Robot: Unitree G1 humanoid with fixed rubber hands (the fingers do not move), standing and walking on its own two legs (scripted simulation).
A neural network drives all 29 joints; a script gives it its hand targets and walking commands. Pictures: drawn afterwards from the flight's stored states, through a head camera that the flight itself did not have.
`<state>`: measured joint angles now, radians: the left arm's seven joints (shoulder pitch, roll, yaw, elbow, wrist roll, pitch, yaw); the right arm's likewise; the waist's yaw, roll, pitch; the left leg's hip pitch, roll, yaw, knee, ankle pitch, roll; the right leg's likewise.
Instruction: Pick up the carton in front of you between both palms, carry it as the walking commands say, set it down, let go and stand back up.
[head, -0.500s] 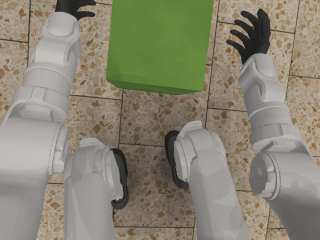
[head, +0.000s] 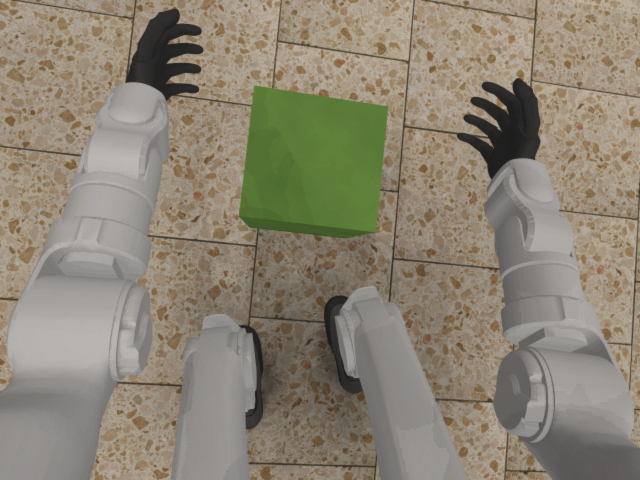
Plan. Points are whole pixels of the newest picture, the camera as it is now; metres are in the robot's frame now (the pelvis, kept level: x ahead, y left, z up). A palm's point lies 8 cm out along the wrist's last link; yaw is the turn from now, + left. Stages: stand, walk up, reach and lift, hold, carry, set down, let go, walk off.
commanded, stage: set down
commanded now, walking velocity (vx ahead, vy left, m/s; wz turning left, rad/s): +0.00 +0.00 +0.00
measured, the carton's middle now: (308, 175) +0.50 -0.07 -0.40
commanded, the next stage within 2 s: let go in 0.30 s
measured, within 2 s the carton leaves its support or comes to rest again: neither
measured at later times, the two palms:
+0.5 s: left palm (64, 72) +0.51 +0.14 +0.03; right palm (601, 144) +0.42 -0.25 +0.04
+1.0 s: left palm out of the picture +0.35 +0.19 +0.14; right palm out of the picture +0.29 -0.25 +0.17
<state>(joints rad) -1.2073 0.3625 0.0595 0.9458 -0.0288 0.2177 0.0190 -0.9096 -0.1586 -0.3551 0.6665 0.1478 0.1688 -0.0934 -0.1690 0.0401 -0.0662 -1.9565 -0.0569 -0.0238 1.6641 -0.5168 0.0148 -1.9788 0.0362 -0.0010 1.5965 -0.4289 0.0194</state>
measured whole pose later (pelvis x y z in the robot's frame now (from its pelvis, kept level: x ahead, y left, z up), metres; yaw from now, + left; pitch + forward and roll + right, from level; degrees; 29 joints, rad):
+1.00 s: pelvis +0.11 -0.02 +0.24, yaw +1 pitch +14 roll +0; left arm -0.03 0.16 0.11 0.57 0.06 0.01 0.03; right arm 0.15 -0.19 -0.03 0.40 0.04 0.01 0.07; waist -0.09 -0.03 -0.02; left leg -0.51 -0.02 -0.06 0.59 -0.32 -0.01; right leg -0.56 0.05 0.03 0.59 -0.27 -0.03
